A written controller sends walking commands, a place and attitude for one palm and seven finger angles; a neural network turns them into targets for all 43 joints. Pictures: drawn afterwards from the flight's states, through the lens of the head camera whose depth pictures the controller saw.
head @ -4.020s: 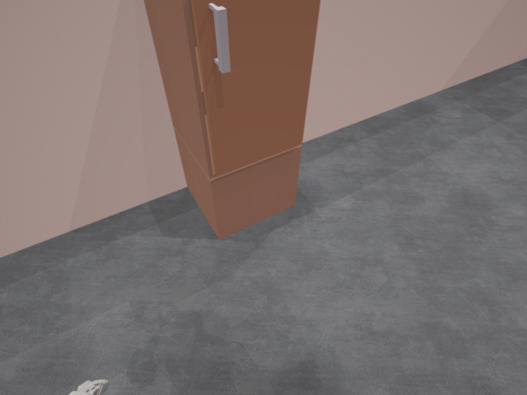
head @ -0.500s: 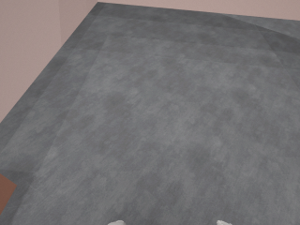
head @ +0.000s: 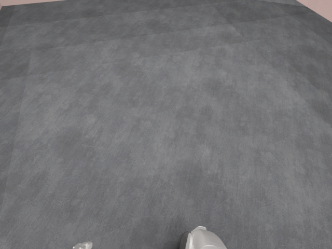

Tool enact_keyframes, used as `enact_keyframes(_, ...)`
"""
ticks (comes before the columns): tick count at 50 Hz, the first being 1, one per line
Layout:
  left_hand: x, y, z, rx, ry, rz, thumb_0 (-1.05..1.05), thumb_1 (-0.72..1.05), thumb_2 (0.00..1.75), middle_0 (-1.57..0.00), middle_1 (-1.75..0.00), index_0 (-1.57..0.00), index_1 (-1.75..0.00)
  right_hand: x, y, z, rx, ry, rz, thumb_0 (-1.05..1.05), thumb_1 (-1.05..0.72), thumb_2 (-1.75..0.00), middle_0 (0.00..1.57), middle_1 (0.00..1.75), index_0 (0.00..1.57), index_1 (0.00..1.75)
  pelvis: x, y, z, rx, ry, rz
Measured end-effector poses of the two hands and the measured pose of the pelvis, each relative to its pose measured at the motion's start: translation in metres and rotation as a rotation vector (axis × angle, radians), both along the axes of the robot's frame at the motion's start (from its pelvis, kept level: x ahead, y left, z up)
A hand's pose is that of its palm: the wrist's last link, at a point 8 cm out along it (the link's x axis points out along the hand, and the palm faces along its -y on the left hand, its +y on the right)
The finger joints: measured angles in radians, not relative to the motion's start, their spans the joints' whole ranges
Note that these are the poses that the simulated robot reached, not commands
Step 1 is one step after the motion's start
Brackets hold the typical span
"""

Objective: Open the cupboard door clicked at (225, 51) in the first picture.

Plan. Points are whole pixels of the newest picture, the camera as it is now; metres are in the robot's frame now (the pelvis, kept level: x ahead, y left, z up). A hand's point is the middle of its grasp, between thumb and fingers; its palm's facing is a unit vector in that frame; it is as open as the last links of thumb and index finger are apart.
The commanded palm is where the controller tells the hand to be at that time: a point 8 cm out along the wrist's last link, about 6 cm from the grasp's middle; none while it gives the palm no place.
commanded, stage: turn to face it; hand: left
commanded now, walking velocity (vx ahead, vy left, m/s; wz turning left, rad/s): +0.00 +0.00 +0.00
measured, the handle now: out of the picture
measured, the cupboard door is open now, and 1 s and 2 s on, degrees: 0 0 0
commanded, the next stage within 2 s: none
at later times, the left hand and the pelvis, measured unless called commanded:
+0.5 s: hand (103, 227) +0.20 +0.19 -0.17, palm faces +0.21 -0.97 -0.14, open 7.3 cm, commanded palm none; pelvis +0.12 +0.01 +0.00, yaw +10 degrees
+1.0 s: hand (89, 240) +0.16 +0.21 -0.13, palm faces +0.44 -0.85 -0.28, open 7.4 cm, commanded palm none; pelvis +0.13 -0.03 +0.00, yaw +26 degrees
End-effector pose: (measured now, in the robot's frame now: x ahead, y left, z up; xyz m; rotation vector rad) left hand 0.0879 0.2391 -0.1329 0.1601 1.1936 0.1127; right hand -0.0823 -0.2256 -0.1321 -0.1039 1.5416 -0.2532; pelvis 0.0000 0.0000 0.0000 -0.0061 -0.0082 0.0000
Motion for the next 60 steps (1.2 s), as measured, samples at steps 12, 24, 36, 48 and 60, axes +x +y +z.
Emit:
enact_keyframes(12, 0.101, -0.038, 0.017, 0.039, -0.087, -0.049, 0.00, 0.91, 0.90, -0.20, -0.30, -0.19, -0.30, 0.154, -0.013, -0.013, 0.047, -0.191, 0.003, 0.01, -0.91, -0.90, 0.19, 0.29, 0.20, 0.30, 0.081, -0.022, 0.006, 0.006, -0.018, -0.003)
enact_keyframes(24, 0.097, -0.012, 0.000, -0.033, -0.105, 0.171, -0.01, 0.92, 0.90, -0.21, -0.30, -0.20, -0.30, 0.249, -0.001, 0.004, 0.006, -0.202, 0.219, 0.01, -0.93, -0.90, 0.20, 0.29, 0.20, 0.30, 0.115, 0.001, 0.004, -0.022, -0.001, 0.164)
enact_keyframes(36, 0.022, 0.045, 0.004, 0.035, 0.098, 0.345, 0.01, 0.92, 0.90, -0.20, -0.30, -0.19, -0.30, 0.306, 0.027, 0.017, -0.013, -0.244, 0.374, 0.01, -0.91, -0.90, 0.20, 0.29, 0.20, 0.30, 0.125, 0.023, 0.013, -0.028, 0.032, 0.273)
enact_keyframes(48, 0.044, 0.018, 0.028, 0.120, -0.075, 0.433, 0.01, 0.91, 0.90, -0.20, -0.30, -0.19, -0.30, 0.365, -0.006, -0.001, 0.042, -0.291, 0.488, 0.01, -0.91, -0.90, 0.20, 0.30, 0.20, 0.30, 0.134, -0.019, 0.005, 0.006, 0.023, 0.417)
enact_keyframes(60, -0.022, -0.041, 0.032, 0.086, -0.027, 0.588, 0.00, 0.91, 0.90, -0.21, -0.30, -0.20, -0.30, 0.423, -0.005, 0.014, 0.061, -0.326, 0.670, 0.01, -0.91, -0.90, 0.19, 0.29, 0.20, 0.30, 0.130, -0.041, 0.016, 0.040, 0.003, 0.591)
